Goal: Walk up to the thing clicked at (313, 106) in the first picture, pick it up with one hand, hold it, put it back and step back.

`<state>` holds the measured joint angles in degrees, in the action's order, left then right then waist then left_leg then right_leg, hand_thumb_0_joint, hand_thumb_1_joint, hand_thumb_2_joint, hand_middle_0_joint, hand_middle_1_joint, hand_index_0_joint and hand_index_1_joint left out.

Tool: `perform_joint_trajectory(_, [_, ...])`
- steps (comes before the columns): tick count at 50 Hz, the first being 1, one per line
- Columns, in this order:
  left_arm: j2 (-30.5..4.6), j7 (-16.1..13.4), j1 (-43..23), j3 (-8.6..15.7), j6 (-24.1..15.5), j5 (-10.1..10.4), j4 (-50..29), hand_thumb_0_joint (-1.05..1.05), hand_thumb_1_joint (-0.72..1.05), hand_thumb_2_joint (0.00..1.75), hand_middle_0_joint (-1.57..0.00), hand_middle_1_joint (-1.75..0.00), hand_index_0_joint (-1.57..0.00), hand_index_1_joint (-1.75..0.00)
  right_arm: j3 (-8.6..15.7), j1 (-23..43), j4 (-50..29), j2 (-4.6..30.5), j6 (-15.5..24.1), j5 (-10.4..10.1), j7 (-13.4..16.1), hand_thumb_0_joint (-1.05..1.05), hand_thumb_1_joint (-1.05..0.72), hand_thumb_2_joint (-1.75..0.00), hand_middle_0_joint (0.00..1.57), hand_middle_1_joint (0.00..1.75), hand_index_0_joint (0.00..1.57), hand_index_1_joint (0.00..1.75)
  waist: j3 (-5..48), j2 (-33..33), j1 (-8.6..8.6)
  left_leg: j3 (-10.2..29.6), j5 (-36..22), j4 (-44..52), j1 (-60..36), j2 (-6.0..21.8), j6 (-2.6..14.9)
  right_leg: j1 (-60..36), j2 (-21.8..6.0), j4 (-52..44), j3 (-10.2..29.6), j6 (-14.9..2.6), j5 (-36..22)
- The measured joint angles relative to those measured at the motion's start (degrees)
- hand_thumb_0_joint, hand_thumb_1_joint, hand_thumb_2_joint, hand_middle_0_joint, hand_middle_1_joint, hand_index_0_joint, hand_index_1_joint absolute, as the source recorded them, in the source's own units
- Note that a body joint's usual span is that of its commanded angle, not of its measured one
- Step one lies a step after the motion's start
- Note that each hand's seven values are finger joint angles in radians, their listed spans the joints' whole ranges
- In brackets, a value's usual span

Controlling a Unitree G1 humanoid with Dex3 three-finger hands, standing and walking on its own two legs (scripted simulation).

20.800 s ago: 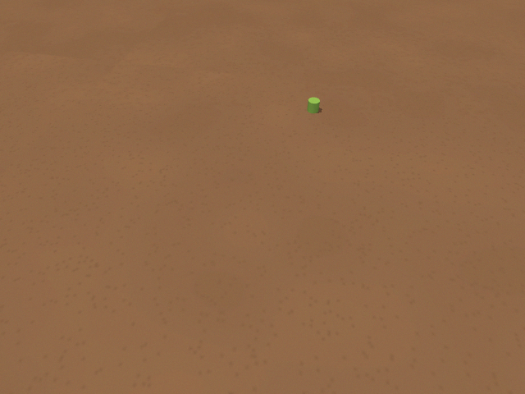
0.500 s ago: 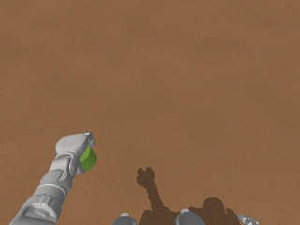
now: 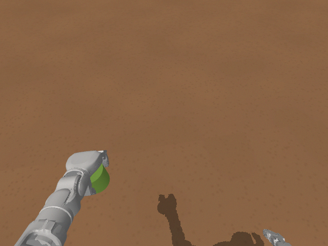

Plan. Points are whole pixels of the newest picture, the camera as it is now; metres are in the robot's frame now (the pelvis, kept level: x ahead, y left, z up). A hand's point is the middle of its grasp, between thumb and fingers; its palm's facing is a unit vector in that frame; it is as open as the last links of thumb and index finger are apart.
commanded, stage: hold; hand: left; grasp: from above
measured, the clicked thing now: (93, 176) +0.33 +0.23 -0.08
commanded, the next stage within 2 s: crouch in 1.54 s
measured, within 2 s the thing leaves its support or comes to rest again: neither
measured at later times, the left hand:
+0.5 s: hand (89, 180) +0.29 +0.22 -0.03, palm faces -0.45 -0.05 -0.89, open 10.3 cm
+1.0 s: hand (86, 184) +0.28 +0.22 -0.01, palm faces -0.44 -0.05 -0.90, open 10.3 cm
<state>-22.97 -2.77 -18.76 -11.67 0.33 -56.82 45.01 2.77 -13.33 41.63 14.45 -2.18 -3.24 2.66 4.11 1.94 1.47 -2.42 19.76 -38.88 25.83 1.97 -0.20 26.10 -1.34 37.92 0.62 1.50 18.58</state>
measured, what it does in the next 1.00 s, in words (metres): stands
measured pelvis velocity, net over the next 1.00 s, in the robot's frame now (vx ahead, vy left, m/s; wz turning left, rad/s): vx -0.02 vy -0.01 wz -0.01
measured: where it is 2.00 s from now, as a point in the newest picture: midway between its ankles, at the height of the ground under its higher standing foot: outside the picture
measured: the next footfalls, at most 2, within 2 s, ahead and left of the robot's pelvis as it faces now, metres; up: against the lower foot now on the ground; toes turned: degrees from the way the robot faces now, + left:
none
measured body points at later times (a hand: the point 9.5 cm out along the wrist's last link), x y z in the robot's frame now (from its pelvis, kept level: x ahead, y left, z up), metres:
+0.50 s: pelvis -0.01 +0.00 +0.01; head +0.01 -0.02 +0.46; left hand +0.31 +0.22 +0.02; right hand +0.12 -0.26 -0.11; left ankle +0.00 +0.12 -0.72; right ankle +0.00 -0.14 -0.72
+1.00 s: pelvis -0.02 -0.01 +0.02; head -0.01 -0.03 +0.47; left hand +0.30 +0.22 +0.04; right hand +0.13 -0.26 -0.10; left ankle +0.00 +0.12 -0.72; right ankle +0.00 -0.14 -0.72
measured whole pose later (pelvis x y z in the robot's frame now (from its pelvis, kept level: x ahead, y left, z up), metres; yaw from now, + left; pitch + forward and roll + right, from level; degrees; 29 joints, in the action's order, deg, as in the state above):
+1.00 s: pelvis -0.02 -0.01 +0.02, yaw +0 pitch +1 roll +0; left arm -23.6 3.3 -14.3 -12.8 0.6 -55.8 34.7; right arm 1.2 -10.1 39.1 14.5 -4.8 -4.1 3.6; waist 0.6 2.8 -0.6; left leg -3.0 13.6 -28.2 15.3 1.6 -0.5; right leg 16.6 -1.4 29.2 1.1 1.1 13.3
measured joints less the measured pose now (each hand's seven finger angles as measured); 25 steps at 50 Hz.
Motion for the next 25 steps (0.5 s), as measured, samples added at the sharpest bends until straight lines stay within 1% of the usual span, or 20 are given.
perform_joint_trajectory(12, [-0.1,2.4,1.5,-0.5,0.2,0.2,-3.6,0.01,-0.10,0.81,-0.45,-0.98,-0.51,-0.93,-0.3,0.4,-1.3,0.0,-1.6,-0.3,0.0,0.01,-0.90,-0.89,0.20,0.30,0.20,0.29,-1.1,0.3,-0.86,-0.3,-1.7,3.9,-4.2,-0.1,-0.09,-3.8,-0.1,-3.3,0.2,-0.11,-1.4])
perform_joint_trajectory(25, [-0.2,3.9,2.9,-0.9,0.4,0.5,-6.5,0.01,-0.10,0.81,-0.45,-0.99,-0.51,-0.94,-0.8,1.8,-1.8,0.1,-2.5,-0.5,0.4,0.01,-0.90,-0.89,0.20,0.30,0.20,0.29,-2.2,0.5,-1.44,-0.4,-3.7,7.0,-7.0,-0.2,-0.21,-6.3,0.0,-5.8,0.3,-0.27,-3.1])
